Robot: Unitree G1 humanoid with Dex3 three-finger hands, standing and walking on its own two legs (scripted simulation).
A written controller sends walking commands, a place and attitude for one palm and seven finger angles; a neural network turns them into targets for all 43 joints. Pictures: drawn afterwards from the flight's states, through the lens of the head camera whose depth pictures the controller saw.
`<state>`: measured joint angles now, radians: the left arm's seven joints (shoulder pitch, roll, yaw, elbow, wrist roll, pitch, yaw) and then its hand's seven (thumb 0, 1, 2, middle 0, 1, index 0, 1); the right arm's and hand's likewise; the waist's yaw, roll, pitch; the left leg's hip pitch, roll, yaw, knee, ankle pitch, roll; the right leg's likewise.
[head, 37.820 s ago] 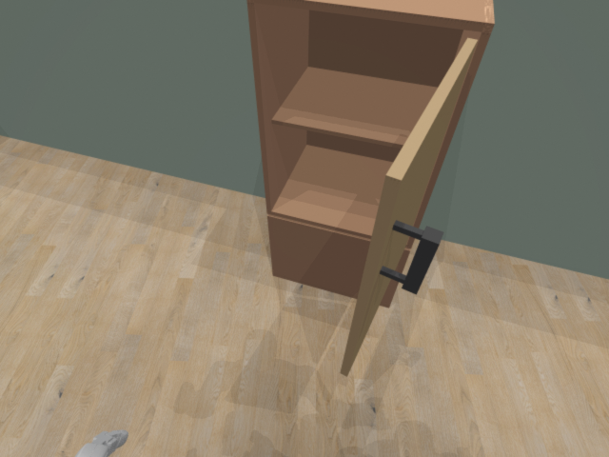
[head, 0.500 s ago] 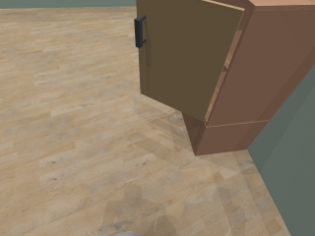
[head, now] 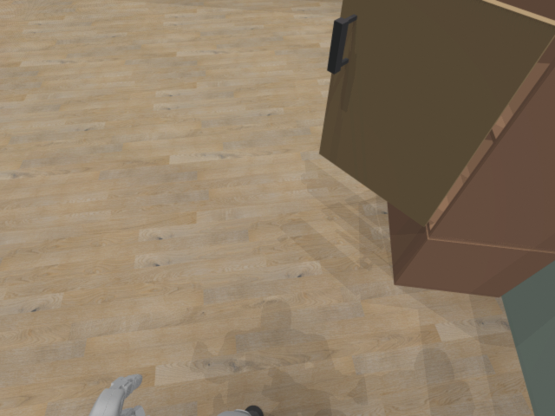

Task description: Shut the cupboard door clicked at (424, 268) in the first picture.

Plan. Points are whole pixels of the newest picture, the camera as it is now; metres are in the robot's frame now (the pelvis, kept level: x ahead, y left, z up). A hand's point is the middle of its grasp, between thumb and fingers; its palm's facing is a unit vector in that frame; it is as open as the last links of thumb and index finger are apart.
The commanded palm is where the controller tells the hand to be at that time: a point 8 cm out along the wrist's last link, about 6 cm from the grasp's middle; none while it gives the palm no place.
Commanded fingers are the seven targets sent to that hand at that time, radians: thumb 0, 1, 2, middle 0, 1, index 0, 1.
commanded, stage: walk to a spot facing it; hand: left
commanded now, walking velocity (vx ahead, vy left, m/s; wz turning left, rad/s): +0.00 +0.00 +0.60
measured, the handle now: (343, 44) +0.91 -0.14 +0.04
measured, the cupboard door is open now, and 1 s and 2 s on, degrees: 51 51 51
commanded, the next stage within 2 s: turn to face it in 1.54 s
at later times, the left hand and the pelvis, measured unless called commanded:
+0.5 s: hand out of the picture -0.04 +0.20 -0.19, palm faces +0.35 -0.90 -0.26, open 7.4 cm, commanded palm none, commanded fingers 0.00 0.90 0.90 -0.20 -0.30 -0.20 -0.30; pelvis +0.01 +0.00 -0.02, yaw +20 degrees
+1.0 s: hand out of the picture +0.00 +0.17 -0.16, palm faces +0.61 -0.76 -0.23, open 7.4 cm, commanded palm none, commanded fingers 0.00 0.90 0.90 -0.20 -0.30 -0.20 -0.30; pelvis +0.09 +0.01 +0.00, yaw +39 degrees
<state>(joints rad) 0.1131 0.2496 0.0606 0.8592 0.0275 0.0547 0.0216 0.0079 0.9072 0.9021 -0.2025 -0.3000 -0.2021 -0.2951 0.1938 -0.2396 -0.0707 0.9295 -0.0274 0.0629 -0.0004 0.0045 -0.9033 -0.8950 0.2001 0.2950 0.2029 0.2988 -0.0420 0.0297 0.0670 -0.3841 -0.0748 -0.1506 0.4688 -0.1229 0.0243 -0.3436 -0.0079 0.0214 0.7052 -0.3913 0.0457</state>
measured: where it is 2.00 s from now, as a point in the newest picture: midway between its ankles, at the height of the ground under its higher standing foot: (196, 362)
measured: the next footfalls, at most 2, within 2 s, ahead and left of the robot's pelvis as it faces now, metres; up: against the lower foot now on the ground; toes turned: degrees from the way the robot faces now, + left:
right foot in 0.04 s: +0.03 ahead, -0.15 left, +0.00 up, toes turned +3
left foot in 0.42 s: +0.01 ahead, +0.12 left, +0.00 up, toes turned +21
